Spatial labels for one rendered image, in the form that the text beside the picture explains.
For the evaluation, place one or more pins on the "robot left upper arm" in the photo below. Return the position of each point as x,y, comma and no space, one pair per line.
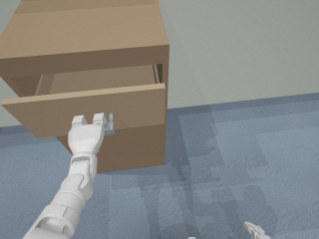
40,233

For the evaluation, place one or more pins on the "cabinet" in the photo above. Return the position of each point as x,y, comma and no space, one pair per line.
45,37

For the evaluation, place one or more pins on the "drawer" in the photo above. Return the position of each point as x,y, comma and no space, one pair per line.
134,95

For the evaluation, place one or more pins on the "handle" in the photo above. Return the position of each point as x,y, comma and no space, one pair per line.
109,127

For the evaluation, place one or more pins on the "left robot hand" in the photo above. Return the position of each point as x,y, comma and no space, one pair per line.
84,137

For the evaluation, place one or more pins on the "left robot forearm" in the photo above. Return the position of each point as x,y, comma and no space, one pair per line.
62,215

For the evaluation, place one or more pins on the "right robot hand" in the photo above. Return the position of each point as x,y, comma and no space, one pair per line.
256,231

